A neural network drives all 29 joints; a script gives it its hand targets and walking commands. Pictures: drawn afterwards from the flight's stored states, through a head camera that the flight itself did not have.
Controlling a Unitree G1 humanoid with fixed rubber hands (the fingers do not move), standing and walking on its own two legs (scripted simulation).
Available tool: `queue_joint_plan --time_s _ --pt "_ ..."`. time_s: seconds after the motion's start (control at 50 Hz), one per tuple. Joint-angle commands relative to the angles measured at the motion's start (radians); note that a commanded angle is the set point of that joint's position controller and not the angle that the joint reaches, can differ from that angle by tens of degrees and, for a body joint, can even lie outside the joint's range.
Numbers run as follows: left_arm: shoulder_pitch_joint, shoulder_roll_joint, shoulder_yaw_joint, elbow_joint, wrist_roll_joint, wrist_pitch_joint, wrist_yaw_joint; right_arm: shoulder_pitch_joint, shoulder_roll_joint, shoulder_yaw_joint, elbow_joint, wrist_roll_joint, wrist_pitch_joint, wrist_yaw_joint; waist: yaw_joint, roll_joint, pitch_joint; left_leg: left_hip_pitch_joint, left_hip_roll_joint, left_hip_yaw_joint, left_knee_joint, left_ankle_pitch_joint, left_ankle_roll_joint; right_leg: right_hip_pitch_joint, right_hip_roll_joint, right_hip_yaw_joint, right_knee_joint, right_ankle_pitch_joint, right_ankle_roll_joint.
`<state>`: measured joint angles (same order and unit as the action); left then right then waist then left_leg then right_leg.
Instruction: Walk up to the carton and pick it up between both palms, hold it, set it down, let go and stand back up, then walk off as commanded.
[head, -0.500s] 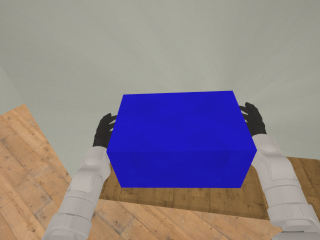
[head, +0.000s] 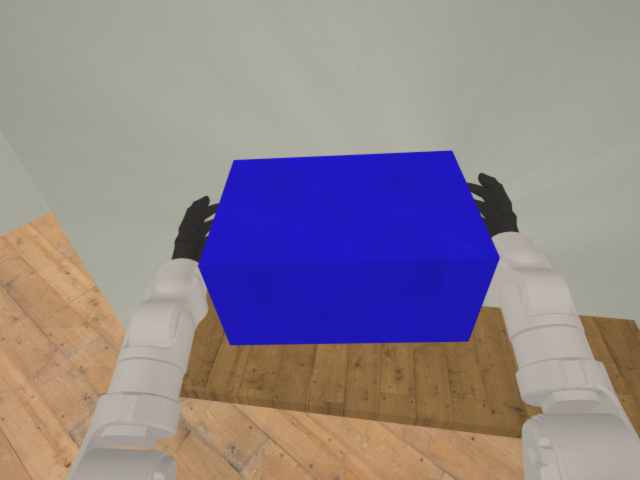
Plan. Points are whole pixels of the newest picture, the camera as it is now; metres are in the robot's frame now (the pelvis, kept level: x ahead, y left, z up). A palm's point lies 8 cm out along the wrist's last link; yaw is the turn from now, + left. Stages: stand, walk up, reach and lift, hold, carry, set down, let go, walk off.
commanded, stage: reach and lift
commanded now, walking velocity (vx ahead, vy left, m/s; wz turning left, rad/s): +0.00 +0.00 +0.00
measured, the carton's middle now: (344, 245) +0.39 +0.00 +0.13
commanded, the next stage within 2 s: hold in 0.78 s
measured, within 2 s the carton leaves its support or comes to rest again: neither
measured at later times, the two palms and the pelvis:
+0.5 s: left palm (202, 231) +0.38 +0.17 +0.16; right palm (519, 246) +0.37 -0.21 +0.16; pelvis +0.02 +0.01 +0.01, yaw +0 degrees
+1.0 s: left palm (182, 243) +0.35 +0.19 +0.17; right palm (515, 225) +0.37 -0.20 +0.19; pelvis +0.00 +0.01 +0.01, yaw +0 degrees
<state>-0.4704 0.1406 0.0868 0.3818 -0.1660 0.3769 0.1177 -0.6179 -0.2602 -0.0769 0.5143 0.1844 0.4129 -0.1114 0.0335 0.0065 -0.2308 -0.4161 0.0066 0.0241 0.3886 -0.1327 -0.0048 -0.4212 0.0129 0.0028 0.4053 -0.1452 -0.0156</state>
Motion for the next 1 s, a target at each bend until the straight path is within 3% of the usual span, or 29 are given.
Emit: queue_joint_plan --time_s 0.0,0.04,0.06,0.1,0.16,0.22,0.24,0.26,0.3,0.34,0.36,0.42,0.44,0.46,0.52,0.54,0.58,0.62,0.66,0.68,0.72,0.74,0.78,0.84,0.86,0.88,0.92,0.94,0.98 --pt "-0.902 -0.638 -0.369 -0.346 -0.017 -0.031 -0.192 -0.776 0.811 0.426 -0.396 0.164 -0.087 0.137 -0.033 -0.071 -0.513 0.249 -0.065 -0.069 -0.055 0.173 0.005 0.462 0.033 0.048 -0.067 0.287 0.052" --pt "-0.898 -0.612 -0.366 -0.387 -0.006 -0.024 -0.188 -0.761 0.814 0.449 -0.417 0.184 -0.080 0.127 -0.028 -0.059 -0.523 0.264 -0.071 -0.074 -0.039 0.225 0.002 0.480 0.035 0.053 -0.058 0.368 0.056" --pt "-0.876 -0.631 -0.385 -0.422 0.000 -0.016 -0.186 -0.726 0.776 0.438 -0.399 0.195 -0.078 0.127 -0.051 -0.027 -0.519 0.298 -0.065 -0.076 -0.036 0.266 -0.019 0.477 0.047 0.041 -0.055 0.399 0.052" --pt "-0.809 -0.635 -0.411 -0.489 -0.021 -0.004 -0.183 -0.689 0.775 0.482 -0.501 0.229 -0.073 0.107 -0.060 -0.051 -0.563 0.330 -0.068 -0.084 -0.006 0.386 -0.030 0.531 0.058 0.047 -0.040 0.550 0.057" --pt "-0.794 -0.649 -0.443 -0.570 -0.023 0.022 -0.172 -0.685 0.741 0.494 -0.554 0.263 -0.059 0.105 -0.067 0.004 -0.543 0.376 -0.058 -0.099 0.004 0.478 -0.054 0.507 0.071 0.046 -0.035 0.574 0.050" --pt "-0.676 -0.683 -0.485 -0.580 -0.014 0.078 -0.173 -0.624 0.622 0.449 -0.565 0.272 -0.039 0.114 -0.119 0.074 -0.426 0.444 -0.027 -0.126 -0.005 0.562 -0.092 0.408 0.086 0.037 -0.061 0.472 0.039" --pt "-0.637 -0.678 -0.461 -0.523 0.008 0.097 -0.173 -0.662 0.607 0.447 -0.582 0.270 -0.035 0.125 -0.092 0.047 -0.428 0.453 -0.019 -0.126 -0.013 0.547 -0.082 0.404 0.083 0.040 -0.076 0.422 0.036" --pt "-0.625 -0.670 -0.438 -0.520 0.027 0.115 -0.176 -0.663 0.577 0.424 -0.557 0.258 -0.032 0.128 -0.102 0.053 -0.404 0.467 -0.015 -0.123 -0.017 0.547 -0.083 0.391 0.081 0.035 -0.085 0.399 0.033" --pt "-0.619 -0.651 -0.395 -0.466 0.061 0.135 -0.188 -0.737 0.607 0.444 -0.595 0.263 -0.032 0.133 -0.057 0.009 -0.400 0.428 -0.031 -0.104 -0.025 0.493 -0.056 0.429 0.072 0.042 -0.094 0.401 0.038" --pt "-0.585 -0.668 -0.375 -0.468 0.073 0.154 -0.195 -0.709 0.564 0.420 -0.577 0.259 -0.028 0.135 -0.070 0.006 -0.333 0.446 -0.013 -0.111 -0.040 0.515 -0.064 0.413 0.081 0.029 -0.092 0.369 0.038" --pt "-0.577 -0.648 -0.335 -0.420 0.101 0.163 -0.202 -0.721 0.576 0.418 -0.551 0.254 -0.022 0.139 -0.040 -0.001 -0.291 0.423 -0.023 -0.100 -0.051 0.474 -0.051 0.421 0.076 0.030 -0.106 0.345 0.036" --pt "-0.628 -0.647 -0.317 -0.438 0.102 0.159 -0.204 -0.780 0.626 0.465 -0.598 0.288 -0.035 0.149 0.013 -0.006 -0.329 0.431 -0.035 -0.082 -0.040 0.451 -0.032 0.413 0.074 0.029 -0.110 0.344 0.034" --pt "-0.635 -0.653 -0.309 -0.429 0.101 0.158 -0.202 -0.771 0.622 0.448 -0.555 0.269 -0.027 0.150 -0.003 -0.026 -0.291 0.408 -0.036 -0.081 -0.055 0.411 -0.031 0.416 0.073 0.031 -0.113 0.336 0.035" --pt "-0.674 -0.662 -0.322 -0.464 0.087 0.148 -0.206 -0.766 0.653 0.468 -0.578 0.274 -0.032 0.151 0.005 -0.034 -0.323 0.411 -0.040 -0.078 -0.051 0.418 -0.029 0.427 0.073 0.029 -0.106 0.348 0.035" --pt "-0.683 -0.652 -0.296 -0.393 0.095 0.146 -0.215 -0.857 0.707 0.497 -0.614 0.263 -0.033 0.145 0.043 -0.089 -0.329 0.359 -0.061 -0.058 -0.061 0.316 0.015 0.457 0.063 0.038 -0.113 0.363 0.044" --pt "-0.708 -0.671 -0.323 -0.426 0.076 0.143 -0.214 -0.839 0.704 0.488 -0.610 0.260 -0.033 0.143 0.017 -0.081 -0.351 0.371 -0.059 -0.064 -0.066 0.322 0.002 0.454 0.068 0.038 -0.113 0.356 0.041" --pt "-0.726 -0.656 -0.297 -0.358 0.079 0.139 -0.223 -0.856 0.721 0.473 -0.586 0.240 -0.026 0.136 0.014 -0.107 -0.297 0.333 -0.063 -0.056 -0.079 0.237 0.022 0.436 0.058 0.040 -0.127 0.296 0.043" --pt "-0.762 -0.665 -0.316 -0.380 0.053 0.140 -0.226 -0.871 0.722 0.462 -0.605 0.227 -0.020 0.134 0.002 -0.112 -0.329 0.339 -0.058 -0.059 -0.080 0.207 0.024 0.419 0.057 0.041 -0.131 0.267 0.039" --pt "-0.800 -0.671 -0.311 -0.347 0.045 0.141 -0.238 -0.848 0.723 0.423 -0.543 0.196 -0.008 0.133 -0.027 -0.112 -0.295 0.311 -0.055 -0.056 -0.094 0.143 0.023 0.400 0.052 0.045 -0.141 0.205 0.035" --pt "-0.808 -0.676 -0.329 -0.357 0.038 0.142 -0.243 -0.841 0.707 0.392 -0.530 0.176 -0.008 0.129 -0.061 -0.094 -0.282 0.312 -0.052 -0.056 -0.098 0.118 0.017 0.384 0.045 0.040 -0.144 0.191 0.033" --pt "-0.879 -0.668 -0.332 -0.373 0.041 0.145 -0.244 -0.822 0.693 0.359 -0.442 0.161 0.004 0.137 -0.077 -0.043 -0.259 0.294 -0.047 -0.058 -0.111 0.056 0.003 0.356 0.044 0.039 -0.152 0.098 0.021" --pt "-0.910 -0.665 -0.327 -0.397 0.030 0.144 -0.244 -0.843 0.726 0.369 -0.458 0.168 0.002 0.141 -0.065 -0.058 -0.281 0.297 -0.049 -0.051 -0.111 0.060 0.013 0.372 0.041 0.039 -0.148 0.099 0.022" --pt "-0.940 -0.662 -0.323 -0.384 0.029 0.136 -0.248 -0.832 0.711 0.337 -0.407 0.147 0.003 0.150 -0.087 -0.052 -0.267 0.291 -0.043 -0.051 -0.120 0.033 0.006 0.349 0.043 0.034 -0.152 0.063 0.016" --pt "-0.958 -0.646 -0.288 -0.350 0.044 0.137 -0.252 -0.814 0.729 0.325 -0.324 0.127 0.010 0.160 -0.084 -0.066 -0.242 0.274 -0.042 -0.044 -0.135 0.000 0.012 0.356 0.035 0.035 -0.158 0.028 0.014" --pt "-0.967 -0.645 -0.282 -0.342 0.061 0.139 -0.249 -0.796 0.721 0.319 -0.272 0.122 0.010 0.168 -0.078 -0.031 -0.221 0.263 -0.040 -0.050 -0.141 -0.007 0.005 0.353 0.031 0.035 -0.155 0.015 0.007" --pt "-0.961 -0.668 -0.325 -0.397 0.044 0.142 -0.246 -0.789 0.703 0.306 -0.293 0.133 0.003 0.169 -0.104 0.001 -0.263 0.294 -0.032 -0.055 -0.136 0.038 -0.017 0.366 0.036 0.035 -0.147 0.060 0.004" --pt "-0.975 -0.645 -0.293 -0.395 0.064 0.145 -0.243 -0.777 0.702 0.301 -0.243 0.138 0.006 0.180 -0.088 0.002 -0.241 0.295 -0.029 -0.059 -0.144 0.023 -0.014 0.354 0.037 0.032 -0.147 0.037 0.005" --pt "-0.967 -0.646 -0.295 -0.391 0.063 0.143 -0.242 -0.830 0.737 0.342 -0.306 0.156 -0.010 0.180 -0.054 -0.026 -0.272 0.287 -0.040 -0.049 -0.133 0.034 0.002 0.384 0.037 0.028 -0.144 0.055 0.012" --pt "-0.949 -0.675 -0.317 -0.408 0.050 0.143 -0.233 -0.840 0.723 0.345 -0.338 0.165 -0.017 0.182 -0.069 -0.030 -0.291 0.303 -0.033 -0.057 -0.135 0.059 -0.006 0.376 0.043 0.030 -0.137 0.074 0.013"
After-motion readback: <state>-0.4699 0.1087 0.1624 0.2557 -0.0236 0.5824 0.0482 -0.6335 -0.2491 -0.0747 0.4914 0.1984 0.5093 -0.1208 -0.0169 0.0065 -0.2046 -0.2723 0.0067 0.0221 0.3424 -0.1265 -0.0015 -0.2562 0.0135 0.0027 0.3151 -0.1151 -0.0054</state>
